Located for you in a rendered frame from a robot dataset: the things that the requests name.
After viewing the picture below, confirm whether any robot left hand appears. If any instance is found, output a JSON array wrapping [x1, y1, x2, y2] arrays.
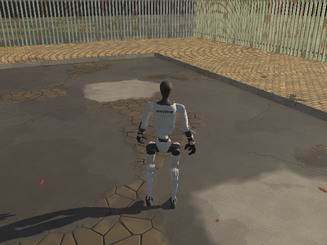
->
[[136, 135, 148, 144]]

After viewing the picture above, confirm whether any robot shin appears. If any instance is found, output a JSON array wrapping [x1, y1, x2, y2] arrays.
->
[[171, 169, 178, 202], [146, 164, 153, 199]]

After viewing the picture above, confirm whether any robot right shin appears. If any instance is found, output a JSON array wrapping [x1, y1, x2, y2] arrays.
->
[[171, 169, 178, 202]]

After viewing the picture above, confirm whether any robot right upper arm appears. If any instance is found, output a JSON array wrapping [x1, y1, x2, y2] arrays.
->
[[176, 104, 190, 132]]

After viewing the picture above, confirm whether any left robot forearm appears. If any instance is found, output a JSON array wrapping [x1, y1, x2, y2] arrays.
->
[[137, 121, 145, 137]]

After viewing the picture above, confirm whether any robot right hand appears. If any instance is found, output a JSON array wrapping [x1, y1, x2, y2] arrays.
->
[[184, 143, 196, 155]]

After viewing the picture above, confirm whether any robot left upper arm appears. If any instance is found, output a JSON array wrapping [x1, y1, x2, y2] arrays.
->
[[140, 102, 155, 129]]

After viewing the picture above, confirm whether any robot left shin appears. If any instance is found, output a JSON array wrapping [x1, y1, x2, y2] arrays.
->
[[146, 164, 153, 199]]

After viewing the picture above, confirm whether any right robot forearm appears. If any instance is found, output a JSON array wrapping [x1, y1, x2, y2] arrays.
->
[[185, 124, 195, 145]]

